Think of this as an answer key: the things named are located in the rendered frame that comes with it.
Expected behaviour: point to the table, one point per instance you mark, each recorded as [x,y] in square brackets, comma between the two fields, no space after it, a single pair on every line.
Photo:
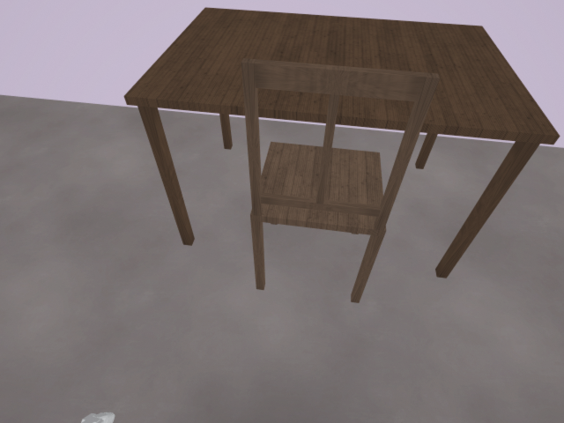
[478,94]

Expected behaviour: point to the chair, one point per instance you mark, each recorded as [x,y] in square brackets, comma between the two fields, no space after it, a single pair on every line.
[324,187]

